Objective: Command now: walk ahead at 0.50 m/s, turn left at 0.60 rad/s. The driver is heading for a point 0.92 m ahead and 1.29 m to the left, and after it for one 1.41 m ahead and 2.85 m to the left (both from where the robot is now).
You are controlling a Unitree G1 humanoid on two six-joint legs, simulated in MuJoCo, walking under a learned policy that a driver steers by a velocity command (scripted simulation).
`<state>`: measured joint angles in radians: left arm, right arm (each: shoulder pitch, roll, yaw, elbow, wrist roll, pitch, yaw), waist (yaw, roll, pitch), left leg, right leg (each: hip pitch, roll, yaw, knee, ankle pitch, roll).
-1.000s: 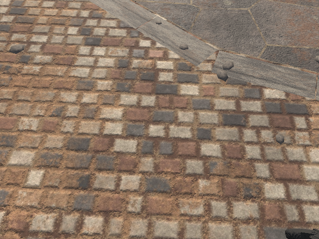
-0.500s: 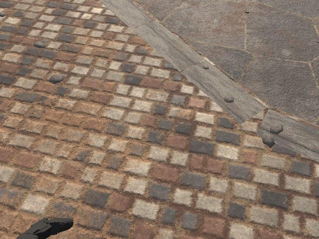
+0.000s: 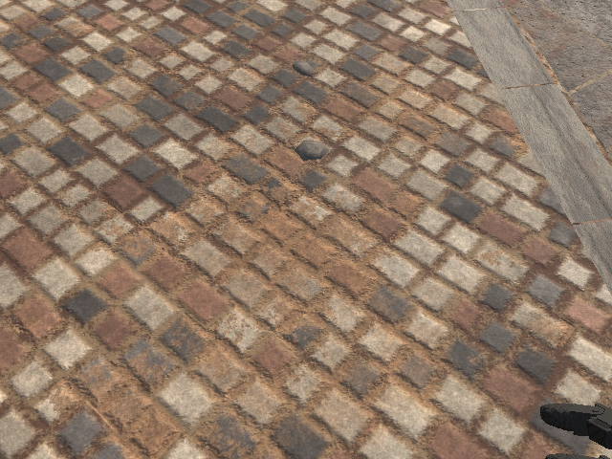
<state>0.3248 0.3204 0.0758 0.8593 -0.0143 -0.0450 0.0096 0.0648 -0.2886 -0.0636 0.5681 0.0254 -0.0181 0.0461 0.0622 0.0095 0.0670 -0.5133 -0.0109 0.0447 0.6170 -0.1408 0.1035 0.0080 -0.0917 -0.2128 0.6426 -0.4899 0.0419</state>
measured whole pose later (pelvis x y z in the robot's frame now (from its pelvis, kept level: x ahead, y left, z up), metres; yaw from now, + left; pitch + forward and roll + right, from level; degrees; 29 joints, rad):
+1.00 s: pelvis +0.57 +0.04 +0.01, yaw +19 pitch +2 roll -2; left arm 0.33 0.31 0.06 0.87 -0.01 -0.05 0.01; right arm 0.08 -0.26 -0.04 0.64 0.02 -0.05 0.06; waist 0.07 0.01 0.02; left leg -0.55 0.02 0.03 0.56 -0.07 0.08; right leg 0.11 0.00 -0.19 0.29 -0.43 0.01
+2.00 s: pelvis +1.03 +0.33 +0.00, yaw +54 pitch +2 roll -2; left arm 0.34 0.32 0.08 0.85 -0.03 -0.05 0.01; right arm 0.06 -0.28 -0.06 0.58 0.02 -0.02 0.05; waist 0.08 0.02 0.05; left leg -0.52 0.02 0.04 0.59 -0.11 0.10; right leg 0.09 -0.07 -0.25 0.39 -0.45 0.06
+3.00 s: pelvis +1.23 +0.83 +0.00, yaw +89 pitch +2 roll -2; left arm 0.34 0.32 0.08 0.85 -0.03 -0.05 0.01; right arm 0.06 -0.28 -0.06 0.59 0.02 -0.01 0.05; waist 0.08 0.02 0.05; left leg -0.52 0.03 0.04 0.59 -0.12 0.10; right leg 0.10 -0.06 -0.26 0.37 -0.44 0.06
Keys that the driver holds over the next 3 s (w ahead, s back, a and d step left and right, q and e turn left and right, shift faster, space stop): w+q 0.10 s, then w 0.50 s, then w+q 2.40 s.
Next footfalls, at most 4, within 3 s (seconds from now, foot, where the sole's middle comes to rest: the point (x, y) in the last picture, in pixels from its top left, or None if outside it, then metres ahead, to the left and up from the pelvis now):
0.48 right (381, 445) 0.46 -0.10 -0.75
1.02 left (252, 330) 0.71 0.19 -0.75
1.48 right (290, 217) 1.05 0.13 -0.75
2.00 left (147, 207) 1.05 0.52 -0.75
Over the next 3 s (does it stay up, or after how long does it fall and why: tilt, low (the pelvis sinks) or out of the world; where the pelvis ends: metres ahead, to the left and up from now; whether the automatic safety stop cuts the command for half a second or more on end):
stays up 1.23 0.83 0.00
